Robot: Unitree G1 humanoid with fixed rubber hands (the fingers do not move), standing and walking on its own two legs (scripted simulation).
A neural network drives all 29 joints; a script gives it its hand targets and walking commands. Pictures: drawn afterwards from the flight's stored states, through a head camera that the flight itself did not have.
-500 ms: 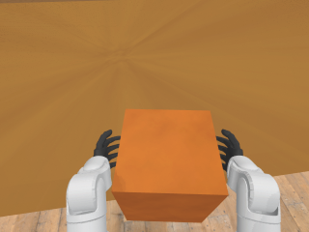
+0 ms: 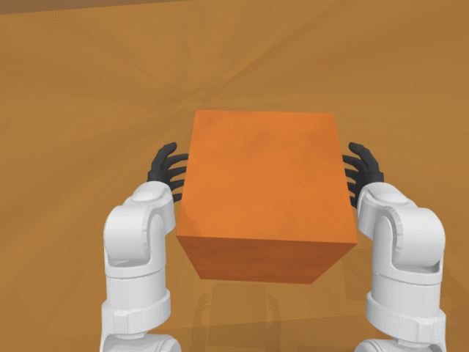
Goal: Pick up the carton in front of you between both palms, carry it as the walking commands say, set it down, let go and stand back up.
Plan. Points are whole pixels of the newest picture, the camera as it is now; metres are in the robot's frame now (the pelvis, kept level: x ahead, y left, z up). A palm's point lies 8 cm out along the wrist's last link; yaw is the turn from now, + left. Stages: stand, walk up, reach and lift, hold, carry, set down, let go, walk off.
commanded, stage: carry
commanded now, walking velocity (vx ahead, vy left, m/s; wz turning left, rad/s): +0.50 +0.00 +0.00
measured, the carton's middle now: (259, 206) +0.35 +0.01 +0.07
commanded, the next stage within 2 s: none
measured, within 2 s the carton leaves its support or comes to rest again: neither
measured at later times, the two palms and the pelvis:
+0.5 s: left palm (205, 62) +0.73 +0.15 +0.14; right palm (333, 61) +0.71 -0.15 +0.15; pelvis +0.32 +0.02 +0.02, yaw -2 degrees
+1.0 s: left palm out of the picture +1.00 +0.16 +0.20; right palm out of the picture +1.04 -0.14 +0.21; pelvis +0.63 -0.03 +0.07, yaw +1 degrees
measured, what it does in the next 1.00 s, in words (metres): climbs: left foot, then right foot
